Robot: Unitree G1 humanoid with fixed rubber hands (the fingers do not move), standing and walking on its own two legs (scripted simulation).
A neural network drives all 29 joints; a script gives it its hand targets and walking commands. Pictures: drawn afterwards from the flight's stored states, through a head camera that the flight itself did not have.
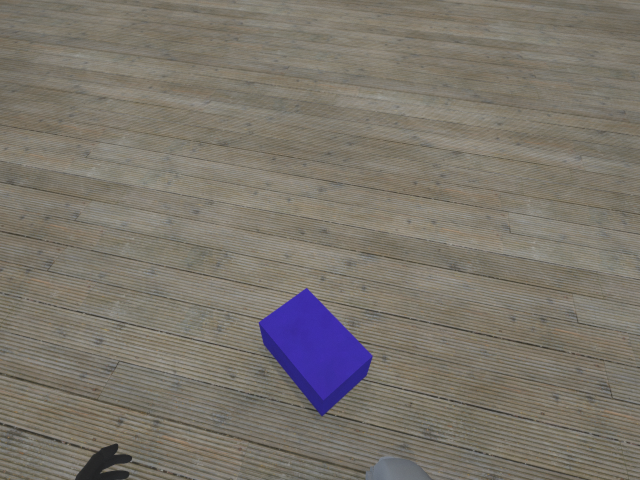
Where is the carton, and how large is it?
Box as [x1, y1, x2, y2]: [259, 288, 372, 415]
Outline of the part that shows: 306,288 259,322 263,342 266,347 319,413 322,415 366,375 372,356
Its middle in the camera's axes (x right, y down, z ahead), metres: -0.01 +0.35 +1.19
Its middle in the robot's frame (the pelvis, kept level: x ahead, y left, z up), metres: +0.56 +0.02 -0.68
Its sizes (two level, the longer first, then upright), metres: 0.298 0.189 0.160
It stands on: the floor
